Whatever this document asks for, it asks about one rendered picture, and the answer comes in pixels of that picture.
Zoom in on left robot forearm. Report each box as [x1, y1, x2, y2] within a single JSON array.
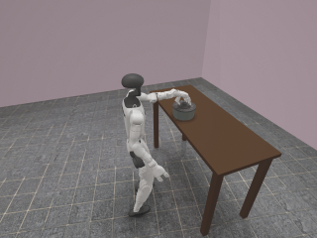
[[152, 89, 180, 101]]

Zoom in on right robot forearm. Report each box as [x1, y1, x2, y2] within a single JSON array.
[[132, 143, 158, 170]]

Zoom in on left robot hand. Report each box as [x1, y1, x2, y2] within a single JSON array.
[[174, 90, 191, 105]]

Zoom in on pot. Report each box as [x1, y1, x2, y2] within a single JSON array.
[[172, 108, 195, 121]]

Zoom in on table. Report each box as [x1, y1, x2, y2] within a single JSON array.
[[150, 84, 281, 237]]

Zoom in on robot torso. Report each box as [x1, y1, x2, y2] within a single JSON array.
[[122, 96, 146, 158]]

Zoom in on lid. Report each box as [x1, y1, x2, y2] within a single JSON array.
[[172, 100, 196, 113]]

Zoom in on right robot upper arm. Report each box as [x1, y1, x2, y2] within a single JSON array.
[[129, 109, 144, 151]]

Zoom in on left robot upper arm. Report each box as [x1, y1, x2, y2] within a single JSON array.
[[127, 89, 158, 104]]

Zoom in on right robot hand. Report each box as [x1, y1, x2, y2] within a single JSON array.
[[152, 165, 169, 182]]

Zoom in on robot head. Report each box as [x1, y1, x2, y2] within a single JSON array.
[[121, 73, 145, 108]]

